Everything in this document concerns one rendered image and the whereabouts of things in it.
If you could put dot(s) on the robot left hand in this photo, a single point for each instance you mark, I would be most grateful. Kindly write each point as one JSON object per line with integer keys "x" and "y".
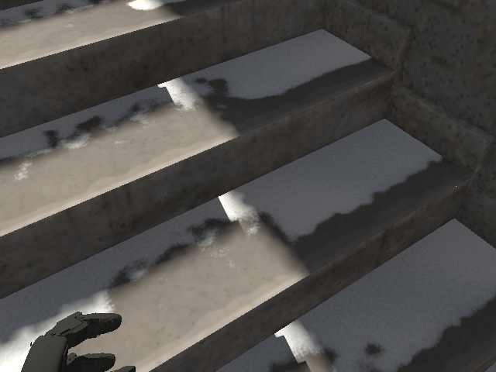
{"x": 49, "y": 352}

